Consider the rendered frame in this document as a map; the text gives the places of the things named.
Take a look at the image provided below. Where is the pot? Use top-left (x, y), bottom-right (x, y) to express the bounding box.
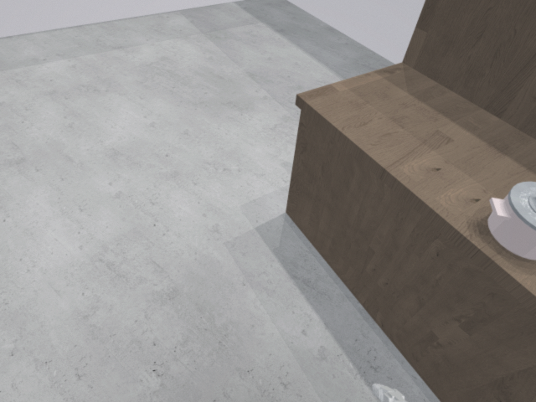
top-left (487, 195), bottom-right (536, 260)

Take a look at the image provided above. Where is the table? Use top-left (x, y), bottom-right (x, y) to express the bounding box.
top-left (286, 0), bottom-right (536, 402)

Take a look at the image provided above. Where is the lid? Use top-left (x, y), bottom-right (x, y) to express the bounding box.
top-left (508, 182), bottom-right (536, 230)

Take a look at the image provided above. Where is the right robot hand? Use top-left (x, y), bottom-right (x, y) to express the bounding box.
top-left (372, 384), bottom-right (406, 402)

